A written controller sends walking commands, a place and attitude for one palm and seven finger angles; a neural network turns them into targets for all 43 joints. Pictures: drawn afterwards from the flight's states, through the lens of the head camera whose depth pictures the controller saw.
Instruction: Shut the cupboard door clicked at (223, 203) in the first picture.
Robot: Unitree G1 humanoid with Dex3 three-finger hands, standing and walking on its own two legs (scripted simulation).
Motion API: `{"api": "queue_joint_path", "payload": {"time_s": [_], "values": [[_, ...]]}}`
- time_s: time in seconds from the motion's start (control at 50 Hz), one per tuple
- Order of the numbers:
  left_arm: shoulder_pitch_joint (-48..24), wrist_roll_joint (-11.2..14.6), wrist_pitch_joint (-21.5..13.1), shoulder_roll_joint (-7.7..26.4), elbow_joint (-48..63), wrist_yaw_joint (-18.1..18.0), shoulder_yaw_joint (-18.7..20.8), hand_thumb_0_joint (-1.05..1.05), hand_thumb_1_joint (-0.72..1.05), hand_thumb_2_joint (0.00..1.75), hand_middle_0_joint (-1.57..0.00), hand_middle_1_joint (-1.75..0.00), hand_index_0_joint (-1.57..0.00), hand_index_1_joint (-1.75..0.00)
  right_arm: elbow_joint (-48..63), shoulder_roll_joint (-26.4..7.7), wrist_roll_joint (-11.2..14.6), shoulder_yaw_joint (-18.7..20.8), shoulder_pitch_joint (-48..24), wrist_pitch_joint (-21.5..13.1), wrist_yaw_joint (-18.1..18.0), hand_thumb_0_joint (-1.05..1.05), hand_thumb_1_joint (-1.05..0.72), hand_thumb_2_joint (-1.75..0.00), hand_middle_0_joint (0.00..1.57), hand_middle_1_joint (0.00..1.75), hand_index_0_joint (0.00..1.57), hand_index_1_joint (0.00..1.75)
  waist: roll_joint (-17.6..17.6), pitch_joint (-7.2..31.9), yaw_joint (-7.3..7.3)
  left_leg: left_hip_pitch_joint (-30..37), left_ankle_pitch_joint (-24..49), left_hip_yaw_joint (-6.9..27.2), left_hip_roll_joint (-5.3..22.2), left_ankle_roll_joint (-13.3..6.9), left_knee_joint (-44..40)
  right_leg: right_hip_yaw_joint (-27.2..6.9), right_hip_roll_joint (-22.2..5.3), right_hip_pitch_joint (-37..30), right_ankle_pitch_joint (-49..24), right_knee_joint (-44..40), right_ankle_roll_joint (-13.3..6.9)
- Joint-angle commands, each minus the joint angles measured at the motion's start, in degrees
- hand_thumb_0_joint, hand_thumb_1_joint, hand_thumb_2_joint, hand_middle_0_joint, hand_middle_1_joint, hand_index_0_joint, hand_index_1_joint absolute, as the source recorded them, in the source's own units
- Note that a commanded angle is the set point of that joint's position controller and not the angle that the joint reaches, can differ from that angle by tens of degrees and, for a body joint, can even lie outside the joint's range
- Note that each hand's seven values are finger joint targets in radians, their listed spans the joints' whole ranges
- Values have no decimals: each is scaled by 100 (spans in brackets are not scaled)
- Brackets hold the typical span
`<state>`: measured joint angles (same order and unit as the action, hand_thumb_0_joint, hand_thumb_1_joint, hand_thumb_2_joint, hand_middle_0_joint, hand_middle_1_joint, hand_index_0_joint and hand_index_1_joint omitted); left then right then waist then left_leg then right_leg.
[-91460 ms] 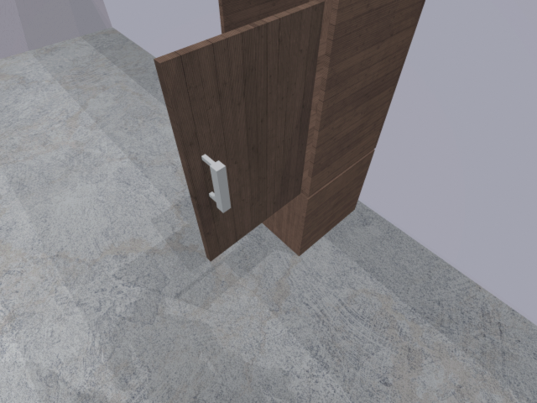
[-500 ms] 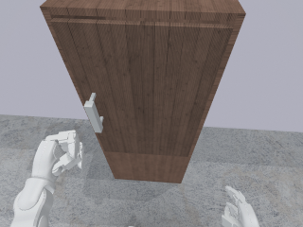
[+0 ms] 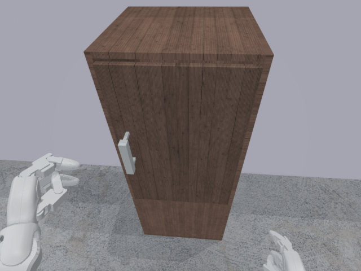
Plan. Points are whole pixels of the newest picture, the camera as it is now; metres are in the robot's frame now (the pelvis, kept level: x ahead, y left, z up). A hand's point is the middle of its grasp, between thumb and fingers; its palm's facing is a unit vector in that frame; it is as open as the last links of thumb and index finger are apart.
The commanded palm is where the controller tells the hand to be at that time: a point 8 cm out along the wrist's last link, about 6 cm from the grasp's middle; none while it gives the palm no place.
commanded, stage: draw the hand back to the body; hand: left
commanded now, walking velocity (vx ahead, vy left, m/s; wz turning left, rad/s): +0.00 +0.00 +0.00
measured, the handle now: (129, 153) +0.45 +0.21 -0.02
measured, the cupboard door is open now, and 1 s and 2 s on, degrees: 0 0 0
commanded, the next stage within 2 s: step back with the hand held close in 0.66 s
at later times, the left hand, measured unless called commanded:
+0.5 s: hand (40, 187) +0.21 +0.27 +0.16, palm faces +0.47 -0.79 -0.39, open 7.2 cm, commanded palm +0.16 +0.29 +0.19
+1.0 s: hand (47, 189) +0.21 +0.25 +0.16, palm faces +0.40 -0.80 -0.46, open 7.4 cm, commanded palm +0.15 +0.29 +0.19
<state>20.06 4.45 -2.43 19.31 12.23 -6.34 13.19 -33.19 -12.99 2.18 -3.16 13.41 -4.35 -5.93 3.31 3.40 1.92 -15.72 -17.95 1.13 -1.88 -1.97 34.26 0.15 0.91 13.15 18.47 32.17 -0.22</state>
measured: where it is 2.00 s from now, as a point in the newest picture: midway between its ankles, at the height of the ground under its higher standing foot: outside the picture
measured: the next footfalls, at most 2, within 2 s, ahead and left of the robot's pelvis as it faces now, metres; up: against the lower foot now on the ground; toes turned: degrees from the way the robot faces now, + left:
none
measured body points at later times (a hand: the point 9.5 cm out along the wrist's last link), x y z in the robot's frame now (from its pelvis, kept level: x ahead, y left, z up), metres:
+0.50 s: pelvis +0.02 -0.01 +0.01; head +0.00 -0.03 +0.46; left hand +0.18 +0.30 +0.18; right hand +0.21 -0.22 -0.08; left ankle +0.00 +0.10 -0.73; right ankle -0.01 -0.12 -0.73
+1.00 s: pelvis +0.01 -0.01 +0.01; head +0.01 -0.03 +0.46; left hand +0.18 +0.29 +0.18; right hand +0.19 -0.25 -0.08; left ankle +0.00 +0.10 -0.73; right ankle -0.01 -0.12 -0.73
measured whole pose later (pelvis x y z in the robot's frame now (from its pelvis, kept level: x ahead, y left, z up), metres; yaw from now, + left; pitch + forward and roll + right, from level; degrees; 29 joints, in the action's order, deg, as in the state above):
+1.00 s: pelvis +0.01 -0.01 +0.01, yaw +0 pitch +1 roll -1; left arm 30.1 4.1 -7.2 20.9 21.9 -5.8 21.3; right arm -34.2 -14.5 1.1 0.4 10.3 -0.3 -4.4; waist 4.2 2.0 0.6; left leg -14.3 -15.6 1.7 -1.0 -1.2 28.9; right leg 0.7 1.7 11.0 15.4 25.3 -0.8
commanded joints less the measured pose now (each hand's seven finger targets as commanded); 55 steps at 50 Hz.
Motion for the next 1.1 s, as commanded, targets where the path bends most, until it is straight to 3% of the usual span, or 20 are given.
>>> {"api": "queue_joint_path", "payload": {"time_s": [0.0, 0.02, 0.04, 0.12, 0.24, 0.26, 0.3, 0.34, 0.38, 0.48, 0.52, 0.6, 0.66, 0.76, 0.78, 0.8, 0.88, 0.94, 1.02, 1.08], "values": [[-513, -7, -378, 893, 1366, -53, 630, 0, 90, 90, -56, -69, -56, -69, 887, -593, -70, 245, -886, -429, 41, 0, -90, -90, 20, 30, 20, 30, -86, 31, 57, 406, 688, 165, 255, 47, -991, 131, -86, -42, -625, -725, -121], [-320, -5, -362, 995, 1244, -45, 799, 0, 90, 90, -53, -66, -53, -66, 855, -626, -79, 266, -884, -445, 51, 0, -90, -90, 20, 30, 20, 30, -186, -49, 95, 394, 816, 148, 263, 42, -1007, 136, -65, -75, -736, -780, -116], [-424, 6, -382, 892, 1505, -16, 709, 0, 90, 90, -50, -63, -50, -63, 874, -589, -72, 260, -905, -437, 75, 0, -90, -90, 20, 30, 20, 30, -36, 22, 72, 501, 877, 131, 276, 60, -1061, 133, -93, -169, -758, -780, -117], [-239, -18, -436, 1257, 1837, -34, 1201, 0, 90, 90, -39, -51, -39, -51, 803, -607, -120, 282, -914, -521, 101, 0, -90, -90, 20, 30, 20, 30, 152, 172, 162, 664, 1295, 95, 273, 73, -1103, 138, -83, -381, -1160, -831, -117], [-46, -16, -488, 1321, 2482, -46, 1442, 0, 90, 90, -23, -33, -23, -33, 769, -520, -125, 284, -919, -599, 148, 0, -90, -90, 20, 30, 20, 30, 441, 276, 182, 819, 1812, 53, 273, 140, -1125, 164, -111, -605, -1505, -845, -131], [27, -11, -499, 1375, 2490, -57, 1539, 0, 90, 90, -20, -30, -20, -30, 748, -526, -133, 290, -906, -602, 153, 0, -90, -90, 20, 30, 20, 30, 356, 300, 194, 846, 1852, 47, 272, 137, -1114, 166, -101, -598, -1556, -858, -128], [144, 10, -423, 1054, 2065, -16, 1305, 0, 90, 90, -20, -30, -20, -30, 706, -538, -135, 303, -870, -555, 173, 0, -90, -90, 20, 30, 20, 30, -48, 4, 142, 754, 1788, 15, 270, 118, -1134, 198, -93, -473, -1554, -905, -98], [122, 6, -350, 851, 1812, 21, 1113, 0, 90, 90, -20, -30, -20, -30, 681, -576, -115, 335, -841, -483, 179, 0, -90, -90, 20, 30, 20, 30, -98, -267, 77, 743, 1740, 6, 291, 104, -1163, 181, -99, -348, -1472, -973, -85], [29, 5, -340, 918, 1711, 19, 1161, 0, 90, 90, -20, -30, -20, -30, 694, -602, -121, 358, -853, -426, 168, 0, -90, -90, 20, 30, 20, 30, -262, -274, 86, 736, 1596, -7, 266, 65, -1162, 176, -107, -330, -1402, -1004, -66], [-80, -21, -426, 1164, 2263, -16, 1306, 0, 90, 90, -20, -30, -20, -30, 737, -564, -150, 368, -930, -428, 134, 0, -90, -90, 20, 30, 20, 30, 60, 547, 188, 1022, 1900, -43, 210, 25, -1104, 133, -157, -756, -1721, -901, -73], [-53, -38, -441, 1449, 2464, -62, 1531, 0, 90, 90, -20, -30, -20, -30, 730, -579, -167, 351, -966, -493, 114, 0, -90, -90, 20, 30, 20, 30, 247, 662, 238, 1055, 2057, -59, 197, 26, -1058, 119, -157, -830, -1922, -899, -71], [98, -29, -416, 1292, 2393, -73, 1439, 0, 90, 90, -20, -30, -20, -30, 693, -494, -156, 323, -981, -507, 117, 0, -90, -90, 20, 30, 20, 30, 231, 341, 213, 939, 2141, -101, 176, 36, -1022, 116, -159, -732, -2081, -928, -73], [133, 5, -371, 1210, 2013, -36, 1433, 0, 90, 90, -20, -30, -20, -30, 654, -495, -146, 332, -964, -448, 114, 0, -90, -90, 20, 30, 20, 30, -20, -105, 186, 818, 1985, -114, 207, 36, -1081, 131, -145, -546, -1968, -1008, -54], [154, 34, -396, 1090, 1881, 28, 1350, 0, 90, 90, -20, -30, -20, -30, 674, -521, -127, 380, -950, -364, 142, 0, -90, -90, 20, 30, 20, 30, -57, -7, 179, 880, 1842, -140, 213, 11, -1105, 102, -154, -574, -1819, -1043, -27], [-515, -40, -664, 1725, 2253, -34, 1913, 0, 90, 90, -20, -30, -20, -30, 814, -725, -93, 467, -897, -239, 171, 0, -90, -90, 20, 30, 20, 30, -24, -124, -72, 533, 1450, 58, 325, -106, -713, -482, -530, -238, -1977, -1370, -59], [85, -18, -722, 1384, 1771, -18, 1673, 0, 90, 90, -20, -30, -20, -30, 703, -667, -130, 475, -903, -174, 156, 0, -90, -90, 20, 30, 20, 30, -421, -11, -106, 566, 1330, 113, 289, -97, -507, -607, -738, -184, -2055, -1439, -122], [596, -54, -818, 1289, 1938, -49, 1525, 0, 90, 90, -20, -30, -20, -30, 758, -667, -136, 535, -887, 36, 164, 0, -90, -90, 20, 30, 20, 30, -497, 294, -151, 470, 1472, 73, 302, -31, -367, -576, -964, -223, -2546, -1230, -193], [866, -45, -864, 1394, 2239, -112, 1633, 0, 90, 90, -20, -30, -20, -30, 835, -701, -130, 564, -903, 152, 115, 0, -90, -90, 20, 30, 20, 30, -17, 609, -165, 621, 2265, 134, 443, -24, -616, -352, -776, -336, -2749, -911, -106], [749, -37, -870, 1741, 2601, -190, 1922, 0, 90, 90, -20, -30, -20, -30, 960, -759, -134, 597, -915, 289, 32, 0, -90, -90, 20, 30, 20, 30, 49, 818, -146, 623, 3114, 229, 575, -4, -763, -195, -500, -508, -3002, -621, -6], [866, -29, -847, 1639, 2598, -218, 1852, 0, 90, 90, -20, -30, -20, -30, 1056, -743, -116, 607, -856, 351, 14, 0, -90, -90, 20, 30, 20, 30, 66, 855, -150, 433, 3173, 294, 639, -2, -859, -173, -404, -640, -2911, -463, 14]]}}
